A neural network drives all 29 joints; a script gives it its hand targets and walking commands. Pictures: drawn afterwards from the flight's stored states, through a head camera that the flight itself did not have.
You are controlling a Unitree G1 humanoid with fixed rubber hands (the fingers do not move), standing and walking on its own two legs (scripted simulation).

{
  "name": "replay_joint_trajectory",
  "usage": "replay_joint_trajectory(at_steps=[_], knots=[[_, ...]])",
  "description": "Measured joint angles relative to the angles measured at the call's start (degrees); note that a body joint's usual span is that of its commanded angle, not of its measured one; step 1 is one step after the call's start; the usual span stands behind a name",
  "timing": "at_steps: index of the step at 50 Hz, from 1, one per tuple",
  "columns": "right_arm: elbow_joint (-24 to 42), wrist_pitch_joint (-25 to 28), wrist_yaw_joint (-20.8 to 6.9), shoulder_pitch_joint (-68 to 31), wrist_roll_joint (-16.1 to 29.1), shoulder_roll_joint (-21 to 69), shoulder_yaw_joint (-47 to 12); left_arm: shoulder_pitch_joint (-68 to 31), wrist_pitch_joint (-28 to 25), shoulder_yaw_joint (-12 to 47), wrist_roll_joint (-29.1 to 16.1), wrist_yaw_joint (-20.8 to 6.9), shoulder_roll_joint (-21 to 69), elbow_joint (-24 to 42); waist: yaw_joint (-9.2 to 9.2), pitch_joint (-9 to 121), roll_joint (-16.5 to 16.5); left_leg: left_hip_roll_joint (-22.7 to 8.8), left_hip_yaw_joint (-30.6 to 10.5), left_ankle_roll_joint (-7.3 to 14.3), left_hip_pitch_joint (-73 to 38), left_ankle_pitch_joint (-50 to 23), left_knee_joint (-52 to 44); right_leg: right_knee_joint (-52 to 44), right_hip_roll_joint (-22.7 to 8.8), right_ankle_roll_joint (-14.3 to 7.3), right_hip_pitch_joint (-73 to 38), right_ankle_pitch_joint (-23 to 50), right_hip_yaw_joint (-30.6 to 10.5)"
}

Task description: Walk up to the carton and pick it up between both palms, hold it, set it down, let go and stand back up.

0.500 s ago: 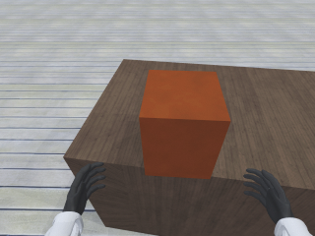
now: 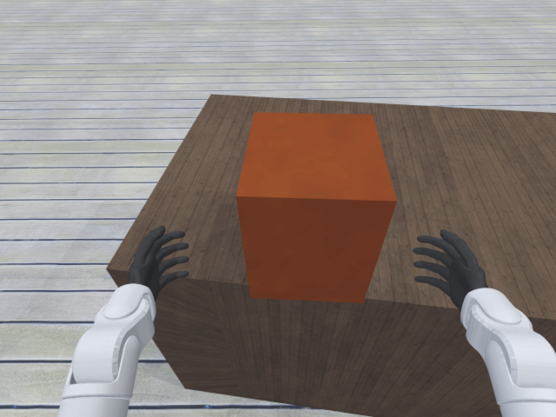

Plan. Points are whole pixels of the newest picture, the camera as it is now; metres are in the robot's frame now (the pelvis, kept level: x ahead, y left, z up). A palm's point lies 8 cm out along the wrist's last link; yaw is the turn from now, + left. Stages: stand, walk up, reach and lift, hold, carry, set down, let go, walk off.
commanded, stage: reach and lift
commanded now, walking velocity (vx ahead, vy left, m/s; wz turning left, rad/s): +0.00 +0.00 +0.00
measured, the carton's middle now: (309, 209) +0.45 -0.03 +0.07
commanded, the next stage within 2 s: none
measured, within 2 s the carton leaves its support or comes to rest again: neither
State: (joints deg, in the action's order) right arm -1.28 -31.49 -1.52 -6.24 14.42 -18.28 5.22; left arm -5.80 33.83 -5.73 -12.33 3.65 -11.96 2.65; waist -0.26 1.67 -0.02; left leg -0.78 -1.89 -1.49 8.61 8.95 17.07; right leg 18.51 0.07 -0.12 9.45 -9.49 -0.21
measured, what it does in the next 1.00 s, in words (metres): stands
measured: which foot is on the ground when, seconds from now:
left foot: down 0.00-1.00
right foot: down 0.00-1.00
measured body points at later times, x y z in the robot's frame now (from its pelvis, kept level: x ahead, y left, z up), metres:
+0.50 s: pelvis -0.01 +0.01 +0.00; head +0.00 +0.01 +0.45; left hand +0.36 +0.21 +0.15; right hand +0.36 -0.24 +0.15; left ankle +0.00 +0.14 -0.75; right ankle +0.00 -0.12 -0.75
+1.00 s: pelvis -0.02 +0.00 +0.00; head +0.01 +0.00 +0.45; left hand +0.44 +0.20 +0.22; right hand +0.43 -0.24 +0.21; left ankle +0.00 +0.14 -0.75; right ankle +0.00 -0.12 -0.75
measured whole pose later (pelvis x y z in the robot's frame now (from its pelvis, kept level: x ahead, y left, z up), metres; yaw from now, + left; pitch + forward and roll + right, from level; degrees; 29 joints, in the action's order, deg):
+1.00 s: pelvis -0.02 +0.00 +0.00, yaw +0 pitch +5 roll +0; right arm -40.5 -29.6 0.2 -57.1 15.5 -25.2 7.8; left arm -57.6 33.0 -9.3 -14.3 3.9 -19.4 -35.6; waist -0.8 2.2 -0.2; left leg -0.8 -1.5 -1.3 16.7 7.3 18.7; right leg 18.5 0.2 0.1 16.9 -6.8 -0.5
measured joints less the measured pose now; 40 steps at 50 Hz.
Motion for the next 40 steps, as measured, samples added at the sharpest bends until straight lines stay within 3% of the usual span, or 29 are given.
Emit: replay_joint_trajectory(at_steps=[9, 18, 24, 29, 34, 40], knots=[[7.75, -0.80, 2.02, -6.78, -0.74, -0.20, 3.93, -6.55, 0.58, -1.62, 0.44, 1.11, -0.97, 7.78, -0.84, 3.69, 0.12, -0.11, -0.29, 0.05, 1.36, -1.26, -2.68, -3.83, 0.09, 0.06, 0.71, 1.75, 0.23], [-7.20, -6.64, -1.24, -13.00, 0.16, -1.95, 1.47, -12.33, 7.74, -0.12, -0.14, 0.85, -1.01, -6.14, -0.42, 4.89, -0.35, 0.15, 0.23, 0.36, -2.67, -1.81, -4.64, -5.62, -0.23, 0.46, -3.10, 2.35, -0.17], [-9.62, -3.52, 0.12, -19.35, -1.10, -1.26, 4.23, -19.22, 4.22, -3.79, 1.38, 2.15, -0.46, -7.45, -0.57, 0.16, 0.12, 0.14, 0.28, 0.39, 2.63, -1.63, -0.46, -1.76, -0.14, 0.39, 2.08, 2.37, -0.22], [-11.18, -0.81, 2.20, -27.76, 1.04, -2.92, 4.22, -27.15, 1.60, -3.88, 0.05, 3.35, -2.82, -9.28, -0.72, 4.18, 0.26, 0.07, 0.53, 0.40, 6.95, -1.75, 0.66, -0.80, -0.04, 0.39, 6.44, 2.69, -0.48], [-22.20, -3.52, 0.84, -37.14, 1.84, -5.71, 2.23, -35.75, 5.39, -1.36, -0.51, 3.10, -4.03, -18.47, 0.21, 9.80, -0.07, 0.09, 0.65, 0.41, 6.99, -1.70, -0.14, -1.72, -0.09, 0.48, 6.45, 2.72, -0.55], [-38.50, -4.65, -2.27, -45.09, 0.12, -6.84, 2.05, -44.18, 7.40, -1.07, 0.43, 1.23, -4.24, -32.50, 0.85, 7.12, 0.02, 0.13, 0.45, 0.28, 4.17, -1.57, -0.38, -1.57, -0.15, 0.39, 3.74, 2.29, -0.29]])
